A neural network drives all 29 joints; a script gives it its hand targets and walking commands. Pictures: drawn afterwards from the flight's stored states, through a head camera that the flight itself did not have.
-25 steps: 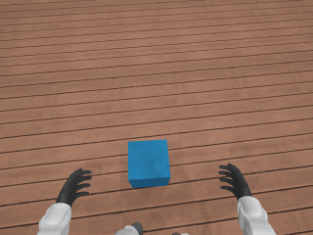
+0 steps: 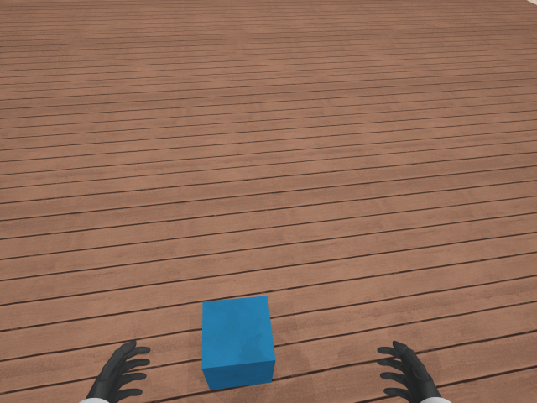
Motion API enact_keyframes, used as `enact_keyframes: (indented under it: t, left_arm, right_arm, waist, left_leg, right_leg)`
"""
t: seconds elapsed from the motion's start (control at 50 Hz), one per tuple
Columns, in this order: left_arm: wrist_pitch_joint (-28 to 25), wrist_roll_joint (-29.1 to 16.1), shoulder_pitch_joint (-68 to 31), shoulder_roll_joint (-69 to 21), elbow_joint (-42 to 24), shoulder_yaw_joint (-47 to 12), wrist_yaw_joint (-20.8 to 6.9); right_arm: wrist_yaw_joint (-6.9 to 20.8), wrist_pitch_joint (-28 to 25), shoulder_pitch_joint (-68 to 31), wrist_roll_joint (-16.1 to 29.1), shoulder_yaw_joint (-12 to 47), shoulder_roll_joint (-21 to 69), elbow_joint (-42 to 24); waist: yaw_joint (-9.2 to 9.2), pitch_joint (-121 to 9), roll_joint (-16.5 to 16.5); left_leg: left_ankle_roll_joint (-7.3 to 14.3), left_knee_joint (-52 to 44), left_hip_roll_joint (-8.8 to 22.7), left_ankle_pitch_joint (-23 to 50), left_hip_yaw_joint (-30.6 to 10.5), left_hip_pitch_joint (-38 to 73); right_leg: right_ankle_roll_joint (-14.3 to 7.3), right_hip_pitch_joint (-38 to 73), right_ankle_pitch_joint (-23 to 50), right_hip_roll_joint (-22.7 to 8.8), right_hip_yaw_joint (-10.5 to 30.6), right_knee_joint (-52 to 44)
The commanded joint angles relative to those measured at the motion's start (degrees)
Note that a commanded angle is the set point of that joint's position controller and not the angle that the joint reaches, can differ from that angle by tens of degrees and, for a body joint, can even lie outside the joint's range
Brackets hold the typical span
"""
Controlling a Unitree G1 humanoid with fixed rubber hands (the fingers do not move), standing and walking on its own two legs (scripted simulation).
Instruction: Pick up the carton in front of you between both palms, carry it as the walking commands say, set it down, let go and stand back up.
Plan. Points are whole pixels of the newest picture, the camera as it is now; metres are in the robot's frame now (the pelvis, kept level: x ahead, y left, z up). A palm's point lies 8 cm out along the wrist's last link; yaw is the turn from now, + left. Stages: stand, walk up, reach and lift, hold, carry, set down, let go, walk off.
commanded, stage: let go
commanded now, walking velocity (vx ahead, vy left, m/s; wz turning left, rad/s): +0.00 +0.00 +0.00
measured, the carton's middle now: (238, 343) +0.43 +0.07 -0.65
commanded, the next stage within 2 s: stand in 0.14 s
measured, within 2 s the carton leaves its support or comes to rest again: neither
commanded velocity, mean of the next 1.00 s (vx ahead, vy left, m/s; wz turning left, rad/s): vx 0.00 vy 0.00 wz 0.00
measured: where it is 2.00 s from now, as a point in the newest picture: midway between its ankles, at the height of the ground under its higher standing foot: outside the picture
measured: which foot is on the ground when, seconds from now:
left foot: down 0.00-1.00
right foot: down 0.00-1.00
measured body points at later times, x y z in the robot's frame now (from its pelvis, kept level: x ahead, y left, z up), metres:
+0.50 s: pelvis +0.01 +0.02 +0.00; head +0.02 +0.04 +0.45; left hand +0.16 +0.31 -0.11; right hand +0.16 -0.27 -0.09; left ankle +0.00 +0.13 -0.74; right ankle -0.04 -0.10 -0.74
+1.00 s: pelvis +0.01 +0.03 +0.00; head +0.01 +0.04 +0.45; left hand +0.13 +0.33 -0.11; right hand +0.13 -0.27 -0.10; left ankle +0.00 +0.13 -0.74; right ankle -0.04 -0.11 -0.74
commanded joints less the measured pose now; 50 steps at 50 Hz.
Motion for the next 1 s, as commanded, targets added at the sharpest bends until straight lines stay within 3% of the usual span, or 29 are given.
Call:
enact_keyframes:
  t: [0.0, 0.02, 0.04, 0.12, 0.14, 0.2, 0.26, 0.36, 0.52, 0.7, 0.98]
  left_arm:
    - [-0.7, 0.0, -1.0, 5.9, -5.4, 1.9, 0.2]
    - [2.3, 1.5, -2.7, 7.7, -8.5, 2.1, 1.8]
    - [3.1, 0.9, -1.4, 7.4, -7.5, 1.3, 2.3]
    - [4.1, 0.0, -1.1, 6.7, -8.1, 0.6, 3.3]
    - [-0.2, 0.1, -3.3, 12.8, -0.6, 2.1, 5.1]
    - [-4.4, 1.2, -2.9, 11.6, 1.5, 1.8, 5.2]
    - [-6.0, 1.2, -2.9, 11.7, 4.3, 1.8, 4.6]
    - [-7.3, 1.0, -2.5, 13.6, 8.2, 1.8, 5.1]
    - [-8.0, 0.7, -1.7, 15.1, 12.4, 1.4, 5.6]
    - [-8.2, 0.5, -2.3, 15.8, 16.0, 1.0, 5.8]
    - [-8.6, 0.4, -3.1, 17.1, 20.7, 0.4, 5.7]
  right_arm:
    - [-0.2, -0.6, -2.3, -0.3, -1.8, -4.9, -5.2]
    - [-1.4, -2.2, 0.9, 0.6, -2.0, -5.0, -1.2]
    - [-1.9, -2.6, 0.5, 0.8, -1.6, -5.2, -2.5]
    - [-2.1, -2.8, -2.0, 1.2, -0.8, -5.9, -3.7]
    - [-3.9, -4.0, -2.9, -2.2, -2.4, -11.5, 5.4]
    - [-4.5, -6.0, -2.7, -2.5, -2.6, -12.8, 7.7]
    - [-4.3, -7.4, -4.8, -2.2, -2.3, -12.9, 10.1]
    - [-4.5, -8.1, -4.7, -1.8, -2.1, -13.9, 13.8]
    - [-5.0, -8.5, -5.1, -1.4, -2.0, -16.0, 17.3]
    - [-5.1, -8.6, -6.1, -1.2, -1.6, -16.7, 20.4]
    - [-4.8, -8.8, -7.2, -0.9, -1.1, -17.6, 24.8]
  waist:
    - [0.30, -4.4, 0.4]
    - [-0.42, -7.3, 1.8]
    - [-0.77, -7.1, 0.1]
    - [0.23, -6.2, 0.0]
    - [1.02, -3.8, -5.6]
    - [0.08, -4.2, -1.1]
    - [0.56, -6.7, 2.1]
    - [0.03, -10.3, 2.5]
    - [-0.12, -10.1, 2.5]
    - [-0.01, -9.5, 1.4]
    - [-0.09, -7.4, 1.4]
  left_leg:
    - [0.1, -0.8, -1.9, 15.0, 2.3, 8.4]
    - [-0.8, 1.4, -3.5, 14.1, 2.7, 6.2]
    - [-0.6, 1.4, -3.3, 13.7, 2.3, 5.6]
    - [-0.5, 1.4, -3.0, 13.8, 1.9, 3.5]
    - [-0.6, 2.2, 2.8, 9.6, -0.6, -4.8]
    - [0.3, 0.0, 3.3, -0.4, -2.7, -6.8]
    - [1.1, -0.8, 4.3, 2.3, -4.1, -7.1]
    - [1.3, 1.5, 4.9, 14.8, -4.0, -3.0]
    - [1.7, 1.4, 5.5, 20.1, -4.7, -1.1]
    - [1.9, 0.2, 5.7, 20.9, -5.0, -0.4]
    - [2.0, -3.1, 6.1, 14.9, -5.7, -0.5]
  right_leg:
    - [2.4, -7.7, 17.8, -0.6, -1.5, -5.3]
    - [2.5, -5.0, 22.1, -0.8, -1.5, -3.5]
    - [2.8, -5.3, 23.7, -0.5, -1.2, -2.7]
    - [2.4, -6.0, 21.2, -0.4, -1.6, -2.5]
    - [3.4, -11.0, 9.3, -3.2, -0.4, -2.6]
    - [1.9, -12.0, -0.8, -3.8, 2.5, -3.9]
    - [1.5, -9.1, 4.6, -3.9, 2.4, -1.9]
    - [1.9, -7.0, 14.0, -4.7, 2.8, -1.3]
    - [1.8, -6.1, 17.8, -5.0, 2.8, -1.4]
    - [1.7, -5.1, 18.5, -5.6, 3.1, -2.4]
    - [1.3, -4.6, 14.4, -6.6, 3.9, -5.7]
